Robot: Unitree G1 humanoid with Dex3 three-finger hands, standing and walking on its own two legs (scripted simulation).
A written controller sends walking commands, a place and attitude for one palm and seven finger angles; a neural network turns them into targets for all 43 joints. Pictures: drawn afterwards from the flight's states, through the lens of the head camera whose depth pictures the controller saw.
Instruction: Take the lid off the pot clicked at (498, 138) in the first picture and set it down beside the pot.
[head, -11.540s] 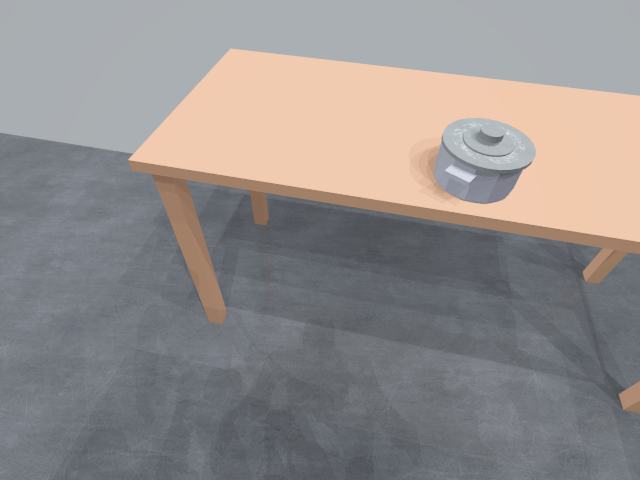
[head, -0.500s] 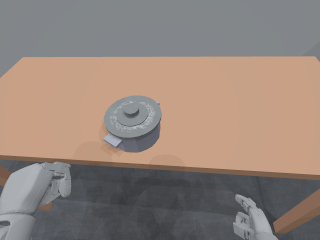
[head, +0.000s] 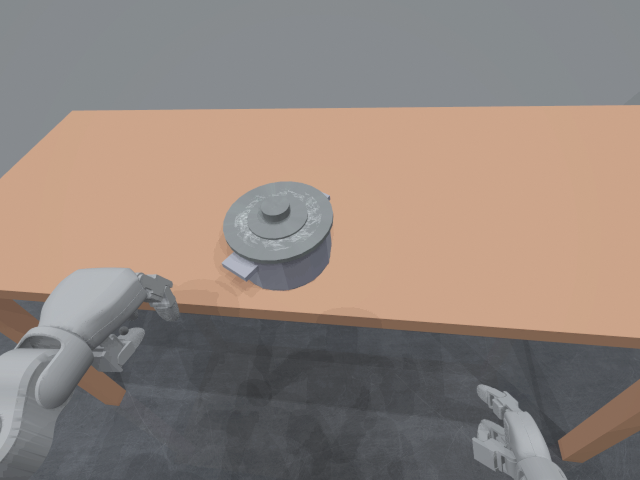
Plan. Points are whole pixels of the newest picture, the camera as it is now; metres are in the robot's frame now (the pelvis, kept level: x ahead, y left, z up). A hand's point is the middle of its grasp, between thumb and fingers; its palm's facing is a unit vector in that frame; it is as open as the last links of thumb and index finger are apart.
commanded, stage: reach forward and open the fingers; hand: left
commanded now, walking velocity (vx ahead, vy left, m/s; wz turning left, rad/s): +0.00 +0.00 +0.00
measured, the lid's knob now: (275, 208) +0.48 +0.13 +0.07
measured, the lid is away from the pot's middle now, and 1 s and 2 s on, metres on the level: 0.00 0.00 0.00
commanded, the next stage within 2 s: move the open hand above the knob in 0.42 s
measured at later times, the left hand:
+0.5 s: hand (131, 267) +0.30 +0.26 +0.14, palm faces -0.12 -0.03 -0.99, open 10.1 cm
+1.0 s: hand (176, 243) +0.35 +0.22 +0.13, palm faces -0.19 -0.02 -0.98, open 10.1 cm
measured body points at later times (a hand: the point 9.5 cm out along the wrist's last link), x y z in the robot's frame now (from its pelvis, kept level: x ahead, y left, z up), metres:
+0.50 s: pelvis +0.00 +0.01 +0.00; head +0.01 -0.03 +0.45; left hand +0.30 +0.26 +0.19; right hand +0.21 -0.21 -0.10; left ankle +0.03 +0.08 -0.74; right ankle +0.01 -0.11 -0.74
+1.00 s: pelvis +0.01 +0.01 +0.00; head +0.03 -0.03 +0.45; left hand +0.35 +0.22 +0.19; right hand +0.22 -0.20 -0.10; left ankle +0.03 +0.08 -0.74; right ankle +0.01 -0.11 -0.74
